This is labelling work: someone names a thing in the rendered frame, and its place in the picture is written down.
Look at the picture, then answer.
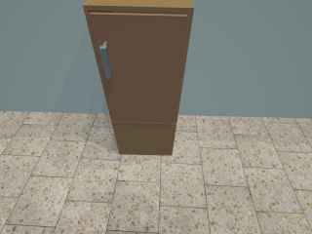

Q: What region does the handle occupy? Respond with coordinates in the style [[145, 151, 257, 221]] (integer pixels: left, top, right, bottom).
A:
[[99, 41, 113, 79]]

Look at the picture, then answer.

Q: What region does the cupboard door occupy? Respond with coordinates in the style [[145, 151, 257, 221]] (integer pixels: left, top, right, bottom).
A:
[[89, 12, 188, 124]]

